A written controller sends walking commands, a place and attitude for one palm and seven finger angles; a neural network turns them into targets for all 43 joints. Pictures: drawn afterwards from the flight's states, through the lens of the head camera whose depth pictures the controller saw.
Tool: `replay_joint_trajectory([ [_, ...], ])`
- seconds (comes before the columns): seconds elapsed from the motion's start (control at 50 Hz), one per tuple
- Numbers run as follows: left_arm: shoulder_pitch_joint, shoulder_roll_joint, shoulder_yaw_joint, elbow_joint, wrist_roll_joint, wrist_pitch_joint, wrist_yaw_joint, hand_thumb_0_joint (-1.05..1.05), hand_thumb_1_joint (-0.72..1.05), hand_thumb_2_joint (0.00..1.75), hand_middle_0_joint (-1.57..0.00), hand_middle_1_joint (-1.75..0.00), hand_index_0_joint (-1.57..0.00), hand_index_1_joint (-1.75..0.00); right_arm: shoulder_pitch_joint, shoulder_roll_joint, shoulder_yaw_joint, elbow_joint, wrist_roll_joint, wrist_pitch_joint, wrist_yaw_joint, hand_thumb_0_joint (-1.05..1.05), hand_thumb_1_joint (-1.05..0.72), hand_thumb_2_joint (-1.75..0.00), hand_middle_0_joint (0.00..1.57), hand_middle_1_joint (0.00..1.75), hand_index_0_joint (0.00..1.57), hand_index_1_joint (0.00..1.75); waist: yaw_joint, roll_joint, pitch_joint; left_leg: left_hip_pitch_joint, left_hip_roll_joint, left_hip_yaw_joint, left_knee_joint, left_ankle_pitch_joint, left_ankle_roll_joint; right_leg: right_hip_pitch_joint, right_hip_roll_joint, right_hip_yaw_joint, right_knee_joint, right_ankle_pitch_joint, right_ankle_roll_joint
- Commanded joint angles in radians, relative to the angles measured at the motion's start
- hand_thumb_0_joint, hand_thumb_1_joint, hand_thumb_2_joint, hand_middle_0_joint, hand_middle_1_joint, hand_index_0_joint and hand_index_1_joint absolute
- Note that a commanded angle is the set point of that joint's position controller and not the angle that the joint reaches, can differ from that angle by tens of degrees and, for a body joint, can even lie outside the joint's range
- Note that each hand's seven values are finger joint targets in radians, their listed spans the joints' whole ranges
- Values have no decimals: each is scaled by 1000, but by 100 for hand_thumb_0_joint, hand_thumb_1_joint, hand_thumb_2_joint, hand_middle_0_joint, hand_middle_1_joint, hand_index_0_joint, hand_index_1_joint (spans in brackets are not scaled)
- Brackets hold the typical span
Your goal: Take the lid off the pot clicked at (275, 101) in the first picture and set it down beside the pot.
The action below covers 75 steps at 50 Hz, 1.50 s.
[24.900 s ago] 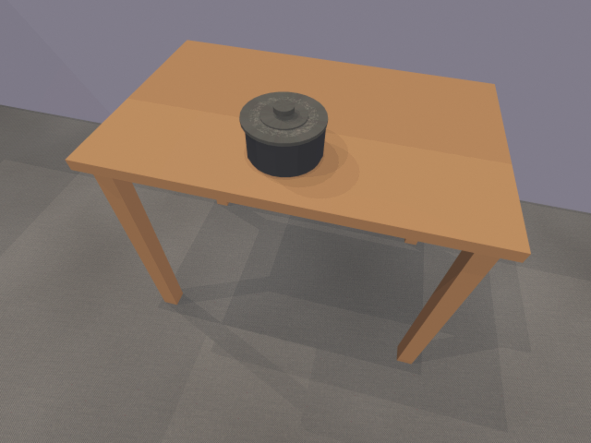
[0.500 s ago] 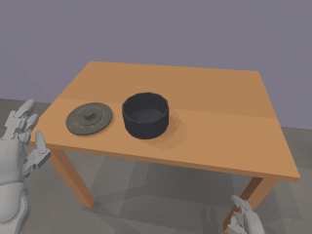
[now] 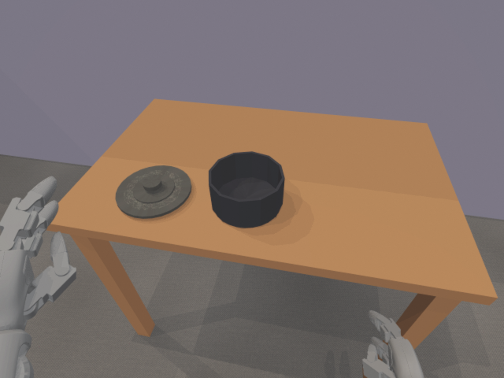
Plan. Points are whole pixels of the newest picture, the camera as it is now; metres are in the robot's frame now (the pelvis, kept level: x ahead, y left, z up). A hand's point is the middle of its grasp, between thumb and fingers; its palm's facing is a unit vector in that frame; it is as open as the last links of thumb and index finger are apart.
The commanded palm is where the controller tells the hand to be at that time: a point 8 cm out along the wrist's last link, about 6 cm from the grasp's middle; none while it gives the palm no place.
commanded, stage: step back with the hand held close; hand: left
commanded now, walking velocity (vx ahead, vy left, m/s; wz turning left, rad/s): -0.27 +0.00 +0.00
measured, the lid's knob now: (152, 183) +0.54 +0.32 -0.03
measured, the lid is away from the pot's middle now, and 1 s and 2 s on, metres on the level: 0.24 0.24 0.24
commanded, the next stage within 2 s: stop stepping back and stand still in 1.40 s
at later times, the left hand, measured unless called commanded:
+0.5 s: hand (57, 283) +0.17 +0.25 +0.16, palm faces +0.31 -0.81 -0.49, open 7.4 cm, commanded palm +0.11 +0.29 +0.17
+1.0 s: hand (43, 323) +0.12 +0.24 +0.16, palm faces +0.32 -0.84 -0.45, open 7.4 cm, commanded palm +0.05 +0.29 +0.17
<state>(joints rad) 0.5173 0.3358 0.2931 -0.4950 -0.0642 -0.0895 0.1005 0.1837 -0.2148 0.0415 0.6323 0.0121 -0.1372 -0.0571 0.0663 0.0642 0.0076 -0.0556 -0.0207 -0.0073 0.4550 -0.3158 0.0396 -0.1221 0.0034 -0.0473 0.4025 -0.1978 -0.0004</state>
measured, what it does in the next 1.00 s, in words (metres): steps on the spot: right foot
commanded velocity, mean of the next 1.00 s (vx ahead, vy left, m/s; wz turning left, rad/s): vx -0.31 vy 0.00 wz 0.03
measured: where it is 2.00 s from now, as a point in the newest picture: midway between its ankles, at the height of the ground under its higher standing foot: outside the picture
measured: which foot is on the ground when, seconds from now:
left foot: down 0.00-1.00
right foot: down 0.00-0.78, up 0.80-0.86, down 0.88-1.00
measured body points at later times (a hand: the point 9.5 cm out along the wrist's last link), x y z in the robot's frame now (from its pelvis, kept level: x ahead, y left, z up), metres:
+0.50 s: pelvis -0.03 +0.02 -0.01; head -0.01 +0.03 +0.44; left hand +0.14 +0.29 +0.19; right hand +0.13 -0.22 -0.09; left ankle -0.04 +0.09 -0.74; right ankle +0.01 -0.12 -0.74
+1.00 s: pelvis -0.09 +0.01 -0.02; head -0.05 +0.03 +0.43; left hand +0.10 +0.28 +0.18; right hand +0.09 -0.22 -0.08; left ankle -0.04 +0.09 -0.74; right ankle -0.06 -0.13 -0.74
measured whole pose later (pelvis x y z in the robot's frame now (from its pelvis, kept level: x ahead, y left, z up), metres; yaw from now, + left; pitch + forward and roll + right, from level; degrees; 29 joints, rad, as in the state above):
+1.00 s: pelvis -0.09 +0.01 -0.02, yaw -2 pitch +0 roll -1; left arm 0.58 0.40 0.41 -0.64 -0.04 -0.25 0.13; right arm 0.18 -0.19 0.00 0.56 0.01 -0.10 -0.04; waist 0.00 -0.03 0.07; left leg -0.38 -0.01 0.04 0.63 -0.26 0.06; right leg -0.34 -0.02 -0.04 0.59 -0.25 0.02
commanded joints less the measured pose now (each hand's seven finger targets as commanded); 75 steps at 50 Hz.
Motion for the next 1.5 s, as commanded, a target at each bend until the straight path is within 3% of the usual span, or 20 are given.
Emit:
replay_joint_trajectory([
  [0.0, -162, 230, 219, -156, 1, -143, 18, 0, 90, 90, -20, -30, -20, -30, -115, -110, -46, -172, 0, -20, -22, 0, -90, -90, 20, 30, 20, 30, -46, -145, 92, -140, 72, -48, -77, 76, 15, -95, -93, 164, -115, 101, -35],
  [0.1, 20, 145, 137, -208, 13, -166, -1, 0, 90, 90, -20, -30, -20, -30, -125, -128, -65, -208, 0, -2, -5, 0, -90, -90, 20, 30, 20, 30, -46, -6, -95, -123, 104, -47, -84, 258, 26, 24, -103, 112, 12, 292, -10],
  [0.16, 100, 200, 200, -272, 24, -179, 9, 0, 90, 90, -20, -30, -20, -30, -115, -126, -88, -232, 1, 15, 4, 0, -90, -90, 20, 30, 20, 30, -46, -29, -162, -133, 131, -63, -48, 428, 26, 52, -111, 95, 78, 407, -6],
  [0.34, 155, 229, 243, -364, 14, -198, 25, 0, 90, 90, -20, -30, -20, -30, -86, -118, -105, -255, 4, 12, 1, 0, -90, -90, 20, 30, 20, 30, -55, 116, -117, -193, 226, -136, -61, 614, 31, -77, -78, 36, 239, 4, 9],
  [0.46, 74, 189, 198, -294, 16, -180, 27, 0, 90, 90, -20, -30, -20, -30, -53, -136, -103, -232, 3, -3, -3, 0, -90, -90, 20, 30, 20, 30, -64, -15, -41, -297, 234, -131, -28, 409, 43, -54, -100, 45, 198, 51, -1],
  [0.6, 101, 222, 219, -319, 11, -186, 42, 0, 90, 90, -20, -30, -20, -30, -38, -108, -103, -256, 10, 23, -2, 0, -90, -90, 20, 30, 20, 30, -88, -158, -96, -303, 59, -72, 168, -86, 6, -154, -257, 263, 2, 97, -102],
  [0.7, 123, 242, 241, -373, 16, -210, 68, 0, 90, 90, -20, -30, -20, -30, -64, -114, -94, -277, 15, 20, -14, 0, -90, -90, 20, 30, 20, 30, -89, -51, -78, -376, 113, -144, 15, -189, 30, -165, -178, 161, 52, -117, -60],
  [0.76, 101, 234, 255, -354, 40, -222, 75, 0, 90, 90, -20, -30, -20, -30, -85, -128, -93, -286, 17, -9, -22, 0, -90, -90, 20, 30, 20, 30, -79, 134, -45, -620, 230, -241, -173, -267, 79, 23, -62, 44, 302, -33, 2],
  [0.92, 62, 193, 178, -351, 21, -227, 35, 0, 90, 90, -20, -30, -20, -30, -37, -137, -109, -213, -3, -29, 1, 0, -90, -90, 20, 30, 20, 30, -74, 28, -159, -162, 257, -168, 37, 690, 38, -132, -70, 43, 180, 51, 2],
  [0.98, 121, 229, 219, -368, 20, -215, 31, 0, 90, 90, -20, -30, -20, -30, -64, -130, -114, -227, -7, -13, 13, 0, -90, -90, 20, 30, 20, 30, -56, 108, -176, -221, 267, -156, 1, 529, 45, -99, -65, 44, 219, -73, -4],
  [1.04, 112, 236, 237, -375, 9, -215, 31, 0, 90, 90, -20, -30, -20, -30, -76, -122, -104, -250, 3, 6, 13, 0, -90, -90, 20, 30, 20, 30, -64, 38, -122, -437, 233, -133, 20, 112, 39, -19, -100, 64, 193, 10, -20],
  [1.1, 109, 260, 242, -340, 0, -215, 46, 0, 90, 90, -20, -30, -20, -30, -38, -102, -120, -247, 10, 31, 10, 0, -90, -90, 20, 30, 20, 30, -91, -232, -83, -396, 37, -47, 346, -229, -27, -254, -329, 384, -122, -151, -145],
  [1.14, 122, 257, 239, -320, -3, -192, 59, 0, 90, 90, -20, -30, -20, -30, -51, -79, -115, -228, 4, 52, 21, 0, -90, -90, 20, 30, 20, 30, -90, -260, -135, -326, 18, -44, 589, -191, -31, -272, -420, 386, -163, -24, -195],
  [1.22, 110, 233, 220, -315, 5, -193, 64, 0, 90, 90, -20, -30, -20, -30, -74, -75, -83, -218, 1, 54, 2, 0, -90, -90, 20, 30, 20, 30, -105, -152, -76, -285, 49, -21, 167, -98, -18, -229, -276, 172, 8, 109, -88],
  [1.28, 100, 245, 222, -384, 17, -218, 70, 0, 90, 90, -20, -30, -20, -30, -103, -132, -119, -241, 4, 19, -8, 0, -90, -90, 20, 30, 20, 30, -94, 164, -63, -466, 286, -280, -120, 18, 87, -125, -50, 41, 318, -28, 15],
  [1.32, 89, 255, 253, -406, 20, -230, 62, 0, 90, 90, -20, -30, -20, -30, -97, -120, -125, -246, 8, -25, -2, 0, -90, -90, 20, 30, 20, 30, -88, 231, -98, -632, 329, -255, -184, -185, 99, -42, -2, 50, 487, -217, 14],
  [1.34, 82, 247, 262, -413, 13, -227, 62, 0, 90, 90, -20, -30, -20, -30, -78, -104, -127, -230, 4, -34, 0, 0, -90, -90, 20, 30, 20, 30, -87, 200, -77, -568, 303, -223, -120, -12, 93, -97, -4, 62, 455, -189, 10],
  [1.4, 67, 237, 236, -416, 11, -227, 47, 0, 90, 90, -20, -30, -20, -30, -68, -113, -123, -199, 2, -51, 5, 0, -90, -90, 20, 30, 20, 30, -74, 29, -114, -410, 212, -131, 91, 227, 26, -102, -58, 91, 162, 91, -2],
  [1.46, 59, 229, 205, -351, 8, -221, 42, 0, 90, 90, -20, -30, -20, -30, -25, -99, -143, -173, 8, -29, 20, 0, -90, -90, 20, 30, 20, 30, -100, -264, -201, -333, 32, -7, 333, 20, -54, -137, -315, 363, -27, 369, -124],
  [1.48, -78, 76, -173, 588, 117, -45, -73, 0, 90, 90, -20, -30, -20, -30, -20, -225, -200, 95, -35, -83, 61, 0, -90, -90, 20, 30, 20, 30, -121, -250, -221, -412, 102, -87, 575, -91, -57, -246, -444, 312, 38, 506, -129],
])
